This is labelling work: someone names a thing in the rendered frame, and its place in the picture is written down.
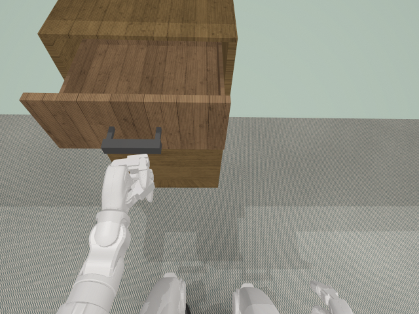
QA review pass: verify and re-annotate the drawer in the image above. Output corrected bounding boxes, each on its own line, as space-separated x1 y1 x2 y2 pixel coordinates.
19 39 231 150

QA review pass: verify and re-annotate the robot right hand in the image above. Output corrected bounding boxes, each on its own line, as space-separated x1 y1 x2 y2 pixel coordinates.
310 280 353 314

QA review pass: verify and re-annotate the cabinet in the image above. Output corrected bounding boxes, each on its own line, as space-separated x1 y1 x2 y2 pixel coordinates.
38 0 238 188

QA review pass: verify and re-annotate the robot left hand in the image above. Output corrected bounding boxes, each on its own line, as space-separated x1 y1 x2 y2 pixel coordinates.
101 154 155 214

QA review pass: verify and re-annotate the left robot forearm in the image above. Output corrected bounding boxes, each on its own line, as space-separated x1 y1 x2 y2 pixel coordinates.
56 209 131 314

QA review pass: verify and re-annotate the robot right shin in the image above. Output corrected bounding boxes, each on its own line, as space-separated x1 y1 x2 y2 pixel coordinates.
240 283 253 289

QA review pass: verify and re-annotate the right robot thigh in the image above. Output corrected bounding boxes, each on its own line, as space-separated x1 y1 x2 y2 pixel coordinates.
232 287 280 314

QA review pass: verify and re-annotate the handle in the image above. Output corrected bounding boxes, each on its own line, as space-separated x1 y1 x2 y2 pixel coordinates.
101 126 162 154

